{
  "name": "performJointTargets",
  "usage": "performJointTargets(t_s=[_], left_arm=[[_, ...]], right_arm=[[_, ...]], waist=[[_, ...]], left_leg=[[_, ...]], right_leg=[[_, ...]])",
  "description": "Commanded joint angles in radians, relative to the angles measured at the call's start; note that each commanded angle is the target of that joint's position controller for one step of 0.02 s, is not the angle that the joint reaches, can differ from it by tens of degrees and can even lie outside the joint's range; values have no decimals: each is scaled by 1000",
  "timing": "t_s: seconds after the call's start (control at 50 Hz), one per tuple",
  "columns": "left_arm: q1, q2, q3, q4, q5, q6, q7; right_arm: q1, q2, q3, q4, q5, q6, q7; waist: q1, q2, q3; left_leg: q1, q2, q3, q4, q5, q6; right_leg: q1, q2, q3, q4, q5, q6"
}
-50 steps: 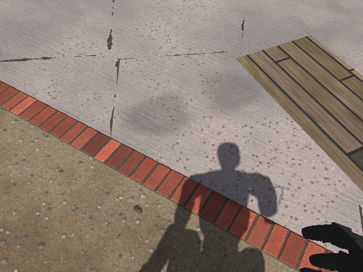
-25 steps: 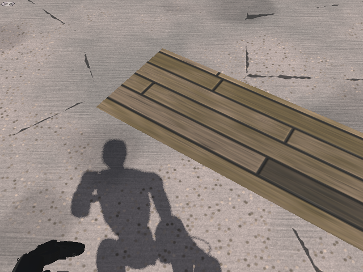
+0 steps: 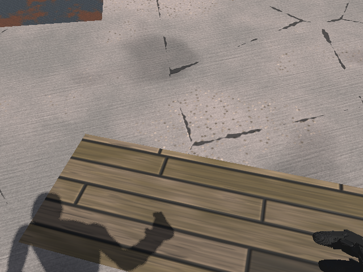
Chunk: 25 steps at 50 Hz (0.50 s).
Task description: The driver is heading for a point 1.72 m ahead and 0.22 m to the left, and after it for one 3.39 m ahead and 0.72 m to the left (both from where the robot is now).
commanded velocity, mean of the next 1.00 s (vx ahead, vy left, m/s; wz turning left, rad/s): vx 0.22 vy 0.00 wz -0.12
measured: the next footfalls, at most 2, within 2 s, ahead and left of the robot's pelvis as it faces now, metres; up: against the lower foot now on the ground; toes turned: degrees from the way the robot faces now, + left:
left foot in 0.02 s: +0.14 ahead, +0.17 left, -0.11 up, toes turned -4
right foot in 0.38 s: +0.38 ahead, -0.06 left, -0.11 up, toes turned -23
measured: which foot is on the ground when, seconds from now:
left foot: up 0.00-0.00, down 0.02-0.36, up 0.38-0.78, down 0.80-1.00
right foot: down 0.00-0.02, up 0.04-0.36, down 0.38-0.80, up 0.82-1.00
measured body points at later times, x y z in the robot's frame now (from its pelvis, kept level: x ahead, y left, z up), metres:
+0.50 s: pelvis +0.27 +0.05 -0.05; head +0.32 +0.02 +0.39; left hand +0.57 +0.20 -0.13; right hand +0.28 -0.26 -0.17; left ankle +0.24 +0.21 -0.68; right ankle +0.34 -0.04 -0.78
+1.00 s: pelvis +0.37 +0.12 -0.04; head +0.43 +0.15 +0.41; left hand +0.59 +0.38 -0.14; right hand +0.46 -0.19 -0.12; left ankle +0.38 +0.19 -0.78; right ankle +0.35 -0.05 -0.69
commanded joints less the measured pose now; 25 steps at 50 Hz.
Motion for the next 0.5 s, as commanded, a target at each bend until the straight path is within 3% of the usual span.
performJointTargets(t_s=[0.02,0.04,0.06,0.08,0.1,0.12,0.14,0.16,0.18,0.2,0.22,0.26,0.3,0.34,0.36,0.38,0.4,0.42,0.44,0.46,0.48,0.5], left_arm=[[-172,31,11,-77,-26,4,12],[-49,-70,-24,-135,-64,7,32],[50,-45,-28,-129,-77,7,51],[-9,-15,-31,-142,-41,14,42],[-160,32,-22,-157,9,33,26],[-277,73,4,-241,-123,30,21],[-310,98,9,-248,-119,46,12],[-307,76,13,-268,-97,53,6],[-331,47,6,-288,-75,49,-3],[-353,11,0,-311,-67,45,-8],[-354,-18,-9,-321,-61,37,-18],[-328,-32,-13,-309,-58,37,-44],[-315,6,4,-303,-52,46,-63],[-235,71,35,-284,-58,59,-74],[-150,109,54,-261,-50,60,-69],[-147,109,56,-254,-53,56,-53],[-222,159,37,-308,-16,45,-23],[-247,123,15,-355,19,31,-27],[-298,82,3,-356,7,29,-31],[-349,26,-16,-335,-26,25,-32],[-378,-20,-35,-320,-38,22,-31],[-412,-23,-40,-300,-30,19,-29]], right_arm=[[536,-182,-88,167,-26,-10,-35],[583,-183,-68,153,-68,-17,-17],[610,-163,-72,139,-53,-9,-2],[489,-239,-104,108,-41,-8,-22],[400,-145,-80,89,-34,-11,-31],[275,-94,-67,89,14,-19,-36],[191,-84,-60,97,34,-23,-45],[127,-78,-61,116,48,-19,-49],[97,-61,-56,121,30,-24,-56],[75,-80,-61,125,18,-23,-66],[96,-103,-70,127,18,-21,-76],[101,-150,-88,116,41,-9,-89],[115,-188,-104,106,68,5,-99],[121,-217,-121,83,87,23,-98],[131,-196,-116,76,91,24,-88],[170,-127,-94,84,75,22,-65],[279,-12,-52,71,-5,21,-41],[328,-122,-53,74,22,16,-20],[267,-184,-68,80,53,27,-15],[234,-164,-64,81,56,42,-18],[220,-129,-57,96,52,61,-29],[234,-120,-56,107,54,80,-35]], waist=[[-278,54,-58],[-170,171,-142],[-158,235,-316],[-176,306,-345],[-181,170,-179],[-146,142,-13],[-105,66,79],[-64,83,157],[-68,134,172],[-69,167,168],[-77,145,120],[-73,92,29],[-59,77,-32],[-8,84,-84],[28,40,-118],[34,-125,-76],[-78,-354,-170],[-50,-236,-464],[-51,-72,-373],[-84,-7,-249],[-109,29,-186],[-140,4,-124]], left_leg=[[734,129,-43,-17,155,-8],[978,333,-128,398,883,-61],[1098,447,-258,426,986,11],[925,541,-519,190,148,231],[662,486,-522,48,-203,257],[500,423,-416,-50,-207,241],[312,357,-286,-78,-110,201],[176,269,-80,-98,-57,144],[64,190,60,-121,9,118],[18,149,139,-140,60,123],[59,143,174,-128,140,124],[186,161,220,-73,261,109],[297,163,260,40,471,70],[311,175,268,234,587,51],[228,156,253,411,455,53],[58,47,255,677,-270,38],[-207,-58,204,1046,-1031,11],[-232,-62,-12,1185,-1007,12],[-244,-13,-20,1119,-913,13],[-257,33,-6,993,-860,4],[-205,64,-3,897,-841,-10],[-101,72,2,809,-814,-24]], right_leg=[[-527,23,-66,704,87,-9],[-827,-37,-124,948,-139,-3],[-952,-93,-195,988,-30,19],[-1027,-115,-256,1060,126,34],[-1005,-193,-267,983,197,42],[-994,-248,-183,892,314,76],[-886,-288,-169,742,360,104],[-795,-308,-182,511,398,124],[-676,-286,-231,346,477,142],[-603,-254,-279,209,529,159],[-551,-235,-317,93,607,152],[-472,-197,-365,-81,686,119],[-395,-138,-420,-165,682,69],[-252,-105,-419,-219,655,8],[-87,-94,-377,-301,705,-38],[57,-139,-286,-469,914,-101],[286,-413,13,-260,1686,-239],[346,-609,267,-361,1596,-416],[213,-557,179,-411,1365,-360],[92,-489,73,-436,1176,-281],[-27,-445,14,-463,1069,-226],[-186,-416,-58,-496,1040,-199]])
